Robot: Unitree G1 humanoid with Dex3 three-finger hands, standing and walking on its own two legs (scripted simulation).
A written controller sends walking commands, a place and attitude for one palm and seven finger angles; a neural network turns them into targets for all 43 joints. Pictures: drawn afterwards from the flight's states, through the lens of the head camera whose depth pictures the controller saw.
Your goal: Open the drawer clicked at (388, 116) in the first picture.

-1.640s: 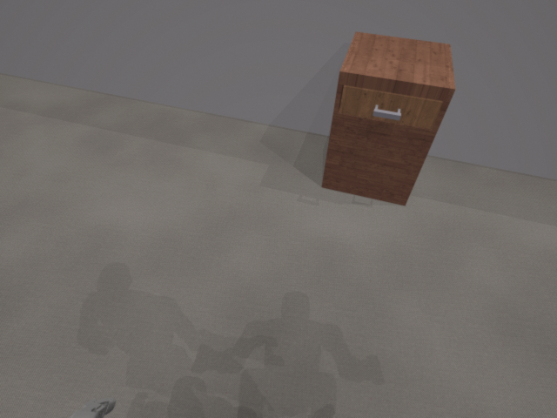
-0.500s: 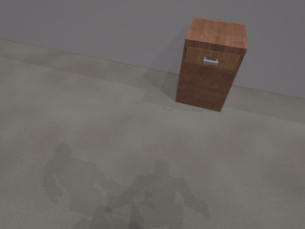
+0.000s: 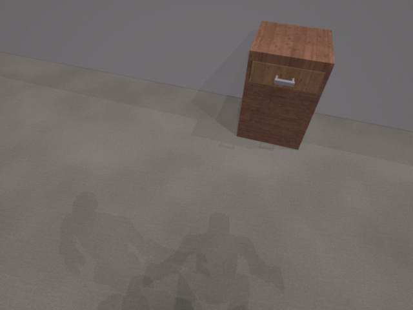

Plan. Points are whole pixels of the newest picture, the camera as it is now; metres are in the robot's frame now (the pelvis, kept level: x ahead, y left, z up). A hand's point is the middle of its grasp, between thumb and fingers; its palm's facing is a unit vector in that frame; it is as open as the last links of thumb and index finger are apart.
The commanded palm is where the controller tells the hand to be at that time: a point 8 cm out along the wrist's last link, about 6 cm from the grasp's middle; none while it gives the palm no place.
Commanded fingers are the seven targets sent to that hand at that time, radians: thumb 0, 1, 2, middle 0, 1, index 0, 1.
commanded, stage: walk to a spot facing it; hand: left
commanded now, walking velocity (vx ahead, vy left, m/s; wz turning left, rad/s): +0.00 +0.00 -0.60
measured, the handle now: (284, 80) +1.30 -0.34 -0.26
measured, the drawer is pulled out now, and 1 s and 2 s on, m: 0.00 0.00 0.00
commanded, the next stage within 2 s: none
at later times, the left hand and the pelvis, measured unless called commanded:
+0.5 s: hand out of the picture +0.03 +0.15 -0.16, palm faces -0.17 -0.96 -0.24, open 7.3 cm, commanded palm none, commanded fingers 0.00 0.90 0.90 -0.20 -0.30 -0.20 -0.30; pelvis +0.01 -0.04 +0.00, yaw -15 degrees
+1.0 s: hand (147, 255) +0.28 +0.18 -0.20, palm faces -0.43 -0.89 -0.19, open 7.3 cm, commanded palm none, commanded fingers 0.00 0.90 0.90 -0.20 -0.30 -0.20 -0.30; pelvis +0.20 -0.01 -0.02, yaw -32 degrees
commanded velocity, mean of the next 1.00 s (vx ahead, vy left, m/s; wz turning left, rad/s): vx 0.27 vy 0.00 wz -0.57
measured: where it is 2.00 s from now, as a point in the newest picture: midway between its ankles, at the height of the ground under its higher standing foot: (263, 257)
